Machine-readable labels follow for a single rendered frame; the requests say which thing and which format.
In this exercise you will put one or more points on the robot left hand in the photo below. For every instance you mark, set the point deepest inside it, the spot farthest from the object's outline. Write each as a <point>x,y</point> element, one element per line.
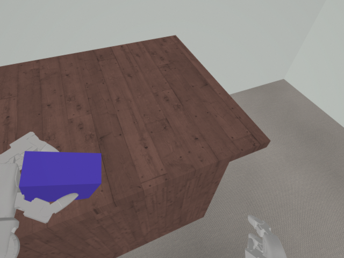
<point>11,162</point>

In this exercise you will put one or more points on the table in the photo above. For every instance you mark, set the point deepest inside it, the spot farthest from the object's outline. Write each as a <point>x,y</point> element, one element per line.
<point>165,127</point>

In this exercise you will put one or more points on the sponge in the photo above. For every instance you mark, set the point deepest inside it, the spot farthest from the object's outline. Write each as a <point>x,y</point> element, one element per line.
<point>52,175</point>

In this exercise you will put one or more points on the robot right hand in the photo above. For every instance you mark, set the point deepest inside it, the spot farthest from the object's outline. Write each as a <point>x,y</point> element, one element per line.
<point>270,245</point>

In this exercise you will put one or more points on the left robot forearm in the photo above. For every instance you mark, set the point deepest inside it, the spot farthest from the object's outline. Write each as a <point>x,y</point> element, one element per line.
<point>9,242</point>

